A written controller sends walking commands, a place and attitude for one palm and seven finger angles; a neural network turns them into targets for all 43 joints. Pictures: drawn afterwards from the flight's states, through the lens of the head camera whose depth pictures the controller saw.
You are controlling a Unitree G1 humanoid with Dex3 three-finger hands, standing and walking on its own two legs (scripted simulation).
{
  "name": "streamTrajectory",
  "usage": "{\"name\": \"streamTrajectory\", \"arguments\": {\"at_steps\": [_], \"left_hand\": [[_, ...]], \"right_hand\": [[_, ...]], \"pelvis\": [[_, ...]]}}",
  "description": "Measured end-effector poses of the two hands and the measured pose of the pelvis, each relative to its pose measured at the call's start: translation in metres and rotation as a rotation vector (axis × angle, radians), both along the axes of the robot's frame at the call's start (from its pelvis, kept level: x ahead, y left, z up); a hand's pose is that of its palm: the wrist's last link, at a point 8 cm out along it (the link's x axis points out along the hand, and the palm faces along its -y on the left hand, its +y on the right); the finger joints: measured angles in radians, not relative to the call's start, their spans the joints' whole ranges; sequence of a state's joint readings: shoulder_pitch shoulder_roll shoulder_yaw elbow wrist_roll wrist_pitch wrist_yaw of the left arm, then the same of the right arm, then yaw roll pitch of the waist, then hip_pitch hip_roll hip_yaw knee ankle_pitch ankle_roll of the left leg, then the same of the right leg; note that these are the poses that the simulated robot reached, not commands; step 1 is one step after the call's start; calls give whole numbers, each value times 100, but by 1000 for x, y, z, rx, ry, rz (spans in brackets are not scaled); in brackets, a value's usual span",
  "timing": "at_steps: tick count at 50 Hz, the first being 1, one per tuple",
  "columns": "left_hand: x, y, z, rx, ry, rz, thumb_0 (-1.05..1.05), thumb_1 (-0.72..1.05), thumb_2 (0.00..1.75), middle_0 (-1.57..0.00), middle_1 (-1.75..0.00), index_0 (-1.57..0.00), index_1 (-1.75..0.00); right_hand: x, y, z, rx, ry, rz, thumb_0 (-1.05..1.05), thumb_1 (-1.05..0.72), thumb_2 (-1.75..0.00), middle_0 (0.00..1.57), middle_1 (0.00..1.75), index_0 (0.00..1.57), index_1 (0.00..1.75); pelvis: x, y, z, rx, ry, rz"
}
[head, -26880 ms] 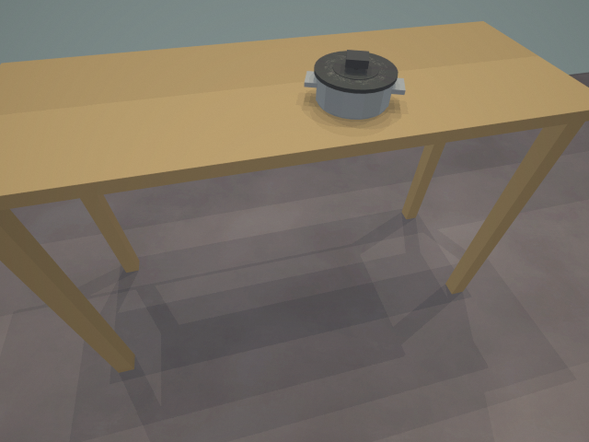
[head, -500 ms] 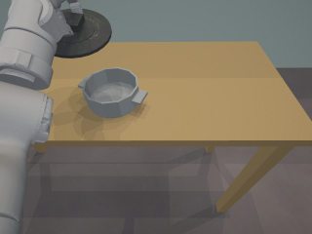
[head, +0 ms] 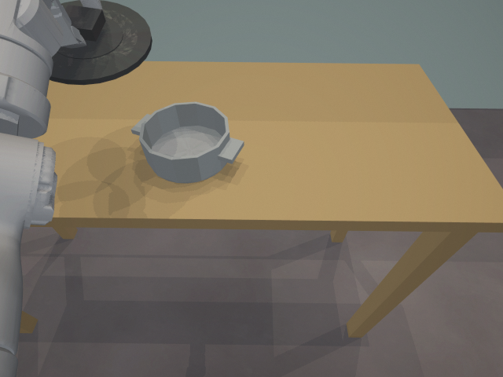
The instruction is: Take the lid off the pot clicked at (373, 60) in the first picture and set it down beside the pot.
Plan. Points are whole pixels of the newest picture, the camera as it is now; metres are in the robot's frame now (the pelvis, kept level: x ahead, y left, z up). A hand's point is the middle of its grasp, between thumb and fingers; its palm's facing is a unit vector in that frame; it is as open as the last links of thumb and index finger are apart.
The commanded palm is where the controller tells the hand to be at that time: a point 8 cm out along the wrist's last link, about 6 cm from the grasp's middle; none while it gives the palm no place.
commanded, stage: move the lid sideways beside the pot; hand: left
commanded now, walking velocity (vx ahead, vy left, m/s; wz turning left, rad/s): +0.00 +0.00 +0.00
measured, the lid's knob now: (81, 22) +0.52 +0.21 +0.30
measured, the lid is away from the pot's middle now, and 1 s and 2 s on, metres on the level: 0.11 0.23 0.23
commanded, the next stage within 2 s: lower the lid onto the table in 1.18 s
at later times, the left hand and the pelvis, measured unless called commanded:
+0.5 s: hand (23, 33) +0.49 +0.27 +0.30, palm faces -0.20 -0.14 -0.97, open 8.1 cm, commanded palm +0.48 +0.27 +0.36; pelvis +0.01 +0.00 +0.00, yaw -1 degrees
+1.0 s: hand out of the picture +0.48 +0.32 +0.30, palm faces -0.19 -0.18 -0.96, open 8.1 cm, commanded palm +0.49 +0.33 +0.36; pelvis +0.01 +0.00 +0.00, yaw -1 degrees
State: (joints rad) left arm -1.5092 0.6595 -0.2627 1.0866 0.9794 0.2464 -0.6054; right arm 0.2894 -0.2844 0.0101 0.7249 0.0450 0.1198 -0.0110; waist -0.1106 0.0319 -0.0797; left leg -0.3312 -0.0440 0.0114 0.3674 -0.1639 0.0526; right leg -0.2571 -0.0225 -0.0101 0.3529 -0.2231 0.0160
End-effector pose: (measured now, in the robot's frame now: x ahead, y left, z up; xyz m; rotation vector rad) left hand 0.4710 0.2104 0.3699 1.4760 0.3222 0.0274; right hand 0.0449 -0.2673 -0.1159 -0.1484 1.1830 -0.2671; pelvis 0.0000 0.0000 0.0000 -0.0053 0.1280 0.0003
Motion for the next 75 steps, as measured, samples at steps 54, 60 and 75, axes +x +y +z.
{"name": "streamTrajectory", "arguments": {"at_steps": [54,60,75], "left_hand": [[0,125,-17,-50,55,248,-2,35,80,-90,-117,-42,-95],[-2,132,-22,-20,81,273,-2,35,80,-90,-117,-42,-95],[4,111,-23,-60,94,271,-2,35,80,-90,-117,-42,-95]], "right_hand": [[-17,-7,4,-37,116,-59,0,-90,-90,20,30,21,30],[-26,-5,4,-35,155,-64,0,-90,-90,20,30,21,30],[-27,-4,2,-24,119,-61,0,-90,-90,20,30,21,30]], "pelvis": [[14,4,0,-13,34,-16],[14,5,0,-14,34,-12],[10,6,0,-11,34,-9]]}}
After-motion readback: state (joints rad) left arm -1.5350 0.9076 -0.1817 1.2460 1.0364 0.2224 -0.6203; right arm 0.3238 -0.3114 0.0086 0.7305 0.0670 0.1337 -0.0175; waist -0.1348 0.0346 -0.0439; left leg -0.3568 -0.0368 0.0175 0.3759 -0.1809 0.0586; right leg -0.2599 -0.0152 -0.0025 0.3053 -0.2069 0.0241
